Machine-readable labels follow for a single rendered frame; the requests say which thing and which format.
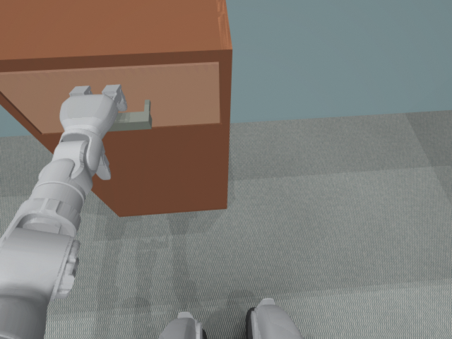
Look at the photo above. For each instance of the left robot hand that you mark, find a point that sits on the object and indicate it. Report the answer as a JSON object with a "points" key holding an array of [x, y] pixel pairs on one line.
{"points": [[95, 113]]}

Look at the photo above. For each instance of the drawer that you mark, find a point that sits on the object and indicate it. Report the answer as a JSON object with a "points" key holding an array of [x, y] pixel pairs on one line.
{"points": [[179, 94]]}

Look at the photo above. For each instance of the cabinet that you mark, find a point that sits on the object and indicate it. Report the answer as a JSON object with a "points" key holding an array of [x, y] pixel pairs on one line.
{"points": [[166, 169]]}

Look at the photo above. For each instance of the left robot upper arm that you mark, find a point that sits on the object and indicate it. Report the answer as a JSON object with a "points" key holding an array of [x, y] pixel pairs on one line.
{"points": [[36, 267]]}

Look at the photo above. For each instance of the robot right shin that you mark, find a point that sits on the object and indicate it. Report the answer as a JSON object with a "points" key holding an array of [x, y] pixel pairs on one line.
{"points": [[266, 302]]}

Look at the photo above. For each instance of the handle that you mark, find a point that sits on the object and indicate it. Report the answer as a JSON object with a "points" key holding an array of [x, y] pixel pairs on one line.
{"points": [[127, 121]]}

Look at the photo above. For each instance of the robot left thigh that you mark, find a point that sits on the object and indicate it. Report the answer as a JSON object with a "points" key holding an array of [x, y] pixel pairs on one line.
{"points": [[183, 328]]}

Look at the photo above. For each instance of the robot left forearm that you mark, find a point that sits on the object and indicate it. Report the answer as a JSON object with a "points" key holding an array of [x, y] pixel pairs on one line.
{"points": [[57, 198]]}

